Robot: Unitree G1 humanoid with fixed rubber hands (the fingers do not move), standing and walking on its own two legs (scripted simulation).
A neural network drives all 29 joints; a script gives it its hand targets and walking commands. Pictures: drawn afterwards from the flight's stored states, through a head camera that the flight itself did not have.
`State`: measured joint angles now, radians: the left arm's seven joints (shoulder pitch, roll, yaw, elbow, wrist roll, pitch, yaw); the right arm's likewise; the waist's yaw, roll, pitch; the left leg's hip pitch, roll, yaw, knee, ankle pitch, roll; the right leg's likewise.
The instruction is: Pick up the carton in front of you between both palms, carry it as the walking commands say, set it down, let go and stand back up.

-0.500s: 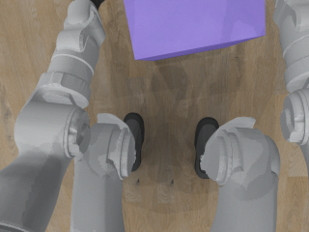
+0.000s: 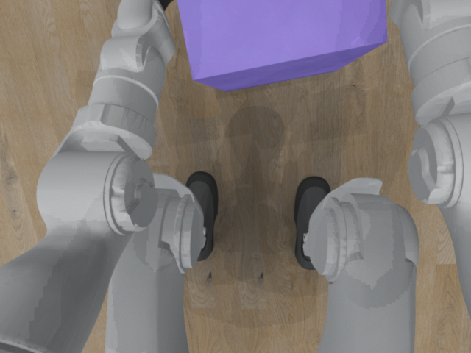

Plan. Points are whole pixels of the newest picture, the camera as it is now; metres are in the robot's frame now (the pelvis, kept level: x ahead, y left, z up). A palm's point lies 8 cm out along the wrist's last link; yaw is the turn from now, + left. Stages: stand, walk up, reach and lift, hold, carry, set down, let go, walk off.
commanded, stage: reach and lift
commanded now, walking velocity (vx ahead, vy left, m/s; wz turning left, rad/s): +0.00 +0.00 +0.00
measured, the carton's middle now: (271, 1) +0.55 -0.04 -0.24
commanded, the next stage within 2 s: none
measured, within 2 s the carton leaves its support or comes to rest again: leaves its support in 0.12 s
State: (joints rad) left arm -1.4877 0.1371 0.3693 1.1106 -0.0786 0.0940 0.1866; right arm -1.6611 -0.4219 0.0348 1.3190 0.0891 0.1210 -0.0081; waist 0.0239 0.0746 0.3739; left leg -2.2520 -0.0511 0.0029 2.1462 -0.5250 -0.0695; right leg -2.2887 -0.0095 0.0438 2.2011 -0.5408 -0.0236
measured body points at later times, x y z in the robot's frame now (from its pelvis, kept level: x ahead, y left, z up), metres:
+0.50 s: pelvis +0.01 +0.01 +0.06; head +0.28 -0.05 +0.41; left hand +0.52 +0.10 -0.02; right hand +0.52 -0.21 -0.02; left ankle +0.13 +0.14 -0.33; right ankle +0.11 -0.12 -0.34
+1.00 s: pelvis +0.03 +0.02 +0.18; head +0.24 -0.03 +0.57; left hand +0.50 +0.11 +0.13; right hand +0.48 -0.19 +0.12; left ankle +0.13 +0.14 -0.33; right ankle +0.11 -0.12 -0.33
